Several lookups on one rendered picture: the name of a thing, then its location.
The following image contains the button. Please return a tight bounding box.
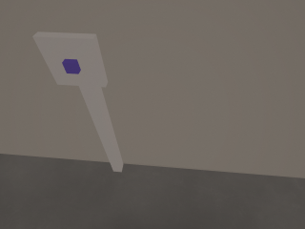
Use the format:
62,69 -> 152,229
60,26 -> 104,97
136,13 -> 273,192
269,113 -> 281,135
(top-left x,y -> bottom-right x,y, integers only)
62,59 -> 81,74

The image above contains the panel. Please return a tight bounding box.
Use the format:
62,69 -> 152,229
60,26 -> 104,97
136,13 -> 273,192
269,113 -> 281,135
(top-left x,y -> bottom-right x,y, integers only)
33,31 -> 124,173

